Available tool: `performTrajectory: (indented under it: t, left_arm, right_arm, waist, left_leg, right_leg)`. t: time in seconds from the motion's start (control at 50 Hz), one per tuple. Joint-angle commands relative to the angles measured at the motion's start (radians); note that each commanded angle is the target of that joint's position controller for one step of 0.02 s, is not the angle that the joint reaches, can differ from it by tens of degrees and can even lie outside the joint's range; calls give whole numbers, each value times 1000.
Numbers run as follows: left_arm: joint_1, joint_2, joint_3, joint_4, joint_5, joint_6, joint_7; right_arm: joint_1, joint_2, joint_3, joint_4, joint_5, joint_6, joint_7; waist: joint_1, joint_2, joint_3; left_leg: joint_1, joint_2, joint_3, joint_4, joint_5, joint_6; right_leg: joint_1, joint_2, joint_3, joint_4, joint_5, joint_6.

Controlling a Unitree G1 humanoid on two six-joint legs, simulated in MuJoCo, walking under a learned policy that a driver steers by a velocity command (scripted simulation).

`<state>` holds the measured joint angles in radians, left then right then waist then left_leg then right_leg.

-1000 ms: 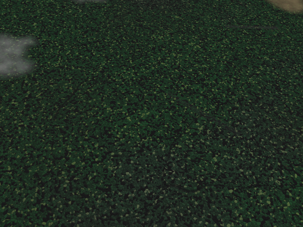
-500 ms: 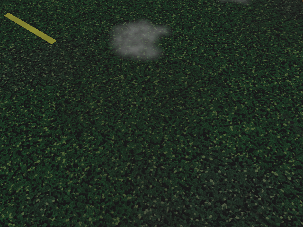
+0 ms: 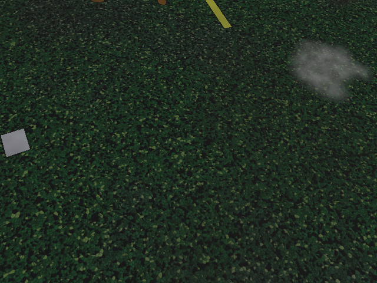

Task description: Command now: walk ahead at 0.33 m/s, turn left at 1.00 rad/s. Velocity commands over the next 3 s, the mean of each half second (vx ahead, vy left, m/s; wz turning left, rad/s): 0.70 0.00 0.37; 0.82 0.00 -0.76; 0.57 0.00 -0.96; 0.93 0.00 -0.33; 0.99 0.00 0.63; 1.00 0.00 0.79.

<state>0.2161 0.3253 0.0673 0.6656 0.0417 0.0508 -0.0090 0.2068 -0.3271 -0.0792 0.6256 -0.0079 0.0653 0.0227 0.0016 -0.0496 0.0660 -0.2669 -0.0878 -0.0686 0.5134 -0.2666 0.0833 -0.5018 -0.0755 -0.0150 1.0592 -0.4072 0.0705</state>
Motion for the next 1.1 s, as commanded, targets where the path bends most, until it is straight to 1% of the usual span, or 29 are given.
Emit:
performTrajectory:
  t: [0.02, 0.18, 0.24, 0.28, 0.3, 0.32, 0.34, 0.36, 0.38, 0.42, 0.46, 0.52, 0.6, 0.64, 0.68, 0.7, 0.72, 0.74, 0.76, 0.78, 0.82, 0.86, 0.9, 0.94, 0.98, 1.04, 1.06, 1.08, 1.1]
  left_arm:
    - [-63, 104, 27, -76, 9, -19, -14]
    - [-183, 57, 1, -78, -13, -65, -23]
    - [-139, 60, 1, -69, -27, -82, -18]
    - [32, 82, 11, -14, -18, -99, -3]
    - [188, 136, 26, 23, -4, -113, 10]
    - [296, 271, 55, 38, 16, -119, 14]
    - [262, 232, 54, 53, 2, -116, -4]
    - [185, 171, 39, 35, -17, -112, -15]
    - [164, 132, 28, 29, -26, -116, -24]
    - [182, 103, 15, 50, -34, -128, -22]
    - [217, 97, 16, 80, -40, -137, -13]
    - [242, 104, 27, 98, -38, -133, -1]
    - [262, 129, 44, 117, -40, -130, -3]
    - [248, 141, 49, 123, -44, -129, -3]
    - [209, 173, 57, 119, -48, -136, -9]
    - [178, 161, 54, 107, -54, -147, -17]
    - [195, 22, 20, 68, -67, -160, -11]
    - [214, 8, 4, 26, -81, -145, -11]
    - [155, 50, 10, 43, -56, -124, -8]
    - [105, 61, 12, 46, -33, -113, -20]
    - [63, 33, 10, 46, -13, -88, -43]
    - [27, 3, 3, 20, -6, -57, -49]
    - [-28, -8, -4, -25, -3, -48, -55]
    - [-83, -17, -18, -63, -9, -53, -70]
    - [-111, -15, -26, -64, -10, -58, -93]
    - [11, 31, -10, -30, -1, -56, -86]
    - [119, 62, 5, -6, 7, -57, -73]
    - [260, 107, 28, 38, 14, -62, -50]
    - [222, 161, 45, 51, 6, -63, -20]
  right_arm:
    - [21, -167, -43, -51, -5, -27, 8]
    - [109, -165, -29, -8, -11, -85, 8]
    - [67, -161, -20, -13, -2, -100, 12]
    - [37, -132, -7, -12, -6, -107, 7]
    - [5, -86, 10, -23, -10, -122, 4]
    - [-12, -11, 33, -70, 10, -140, 4]
    - [-29, -48, 34, -70, -10, -140, -7]
    - [-36, -78, 29, -57, -35, -137, -3]
    - [-45, -98, 26, -45, -53, -141, 7]
    - [-70, -84, 33, -52, -72, -141, 22]
    - [-111, -60, 49, -69, -68, -133, 30]
    - [-217, -34, 70, -100, -47, -131, 36]
    - [-327, -20, 86, -132, -28, -139, 38]
    - [-282, -41, 77, -122, -22, -144, 25]
    - [-51, -107, 43, -49, -27, -152, -5]
    - [135, -162, 16, -8, -40, -157, -30]
    - [316, -246, -12, 6, -70, -157, -50]
    - [249, -270, -16, -1, -63, -143, -49]
    - [131, -178, -1, -12, -58, -138, -49]
    - [103, -107, 15, -8, -49, -140, -45]
    - [95, -48, 32, 29, -47, -150, -42]
    - [108, -18, 39, 65, -24, -171, -35]
    - [95, -17, 38, 82, -8, -180, -28]
    - [13, -30, 35, 83, -1, -179, -32]
    - [1, -56, 27, 91, 6, -180, -40]
    - [38, -142, -1, 96, 16, -170, -49]
    - [34, -157, -7, 87, 24, -160, -46]
    - [24, -147, -6, 75, 27, -151, -39]
    - [85, -61, 11, 94, 7, -139, -25]
  waist:
    - [-32, 183, -83]
    - [-73, 196, -36]
    - [-30, 173, -22]
    - [62, 99, -42]
    - [140, -11, -90]
    - [164, -264, -145]
    - [122, -157, -77]
    - [69, -46, -30]
    - [54, -2, -44]
    - [39, -34, -26]
    - [42, -66, 7]
    - [60, -42, 24]
    - [90, -72, 10]
    - [55, -77, -20]
    - [-69, -11, -155]
    - [-166, 38, -265]
    - [-207, 249, -433]
    - [-137, 369, -454]
    - [-102, 247, -273]
    - [-95, 146, -178]
    - [-50, 128, -49]
    - [-12, 157, 10]
    - [17, 158, 4]
    - [50, 180, 23]
    - [47, 150, 13]
    - [98, 126, -89]
    - [147, 118, -151]
    - [204, 81, -223]
    - [153, -55, -172]
  left_leg:
    - [127, 204, -396, -318, -385, 154]
    - [72, 198, -425, -280, -267, 163]
    - [-70, 209, -442, -280, -266, 147]
    - [-186, 163, -392, -161, -250, 115]
    - [-289, 96, -295, 72, -178, 81]
    - [-473, -55, -97, 436, -199, 25]
    - [-625, -49, -110, 597, -182, 22]
    - [-654, 39, -76, 666, -84, 11]
    - [-616, 80, -48, 661, -24, -5]
    - [-545, 121, -26, 581, 13, -47]
    - [-511, 127, 8, 506, 40, -85]
    - [-470, 112, 47, 323, 85, -125]
    - [-271, 69, 83, 109, 145, -128]
    - [-111, 55, 75, 43, 151, -112]
    - [236, 30, 80, -6, 100, -75]
    - [500, 127, 8, 20, 14, -45]
    - [746, 444, -374, -77, -484, 3]
    - [667, 569, -791, -281, -752, 49]
    - [520, 524, -690, -270, -684, 55]
    - [413, 477, -510, -256, -505, 49]
    - [251, 395, -257, -300, -147, 28]
    - [206, 386, -91, -280, 346, 25]
    - [195, 372, 49, -264, 675, 20]
    - [114, 316, 189, -288, 689, -7]
    - [53, 259, 294, -263, 671, -36]
    - [112, 290, 302, -1, 978, -51]
    - [91, 311, 287, 185, 977, -55]
    - [21, 289, 273, 445, 780, -76]
    - [-167, 146, 284, 751, -157, -106]
  right_leg:
    - [-146, 27, 36, -58, 65, -1]
    - [-40, 57, 24, -382, 156, -5]
    - [188, 60, 10, -486, 177, -51]
    - [441, 75, -9, -562, 153, -85]
    - [608, -14, 115, -616, 11, -118]
    - [731, -248, 581, -823, -393, -216]
    - [669, -309, 860, -893, -490, -275]
    - [625, -276, 770, -858, -445, -282]
    - [581, -222, 668, -837, -359, -274]
    - [480, -130, 545, -886, -245, -272]
    - [418, -82, 483, -925, -121, -294]
    - [378, -52, 428, -942, 38, -312]
    - [317, -42, 400, -920, 219, -296]
    - [295, -59, 401, -861, 394, -269]
    - [234, -3, 331, -574, 711, -220]
    - [76, 58, 288, -307, 627, -196]
    - [-137, 147, 193, 41, 84, -185]
    - [-274, 148, 130, 231, -75, -190]
    - [-338, 74, 113, 300, 36, -194]
    - [-334, 35, 94, 275, 89, -189]
    - [-293, -14, 88, 217, 120, -160]
    - [-296, -31, 67, 189, 104, -128]
    - [-301, -15, 35, 138, 163, -115]
    - [-205, 1, -6, -78, 295, -115]
    - [-1, 58, -98, -322, 471, -127]
    - [228, 159, -156, -386, 443, -181]
    - [352, 174, -125, -399, 429, -217]
    - [522, 186, -79, -456, 463, -251]
    - [616, 84, 47, -521, 696, -282]
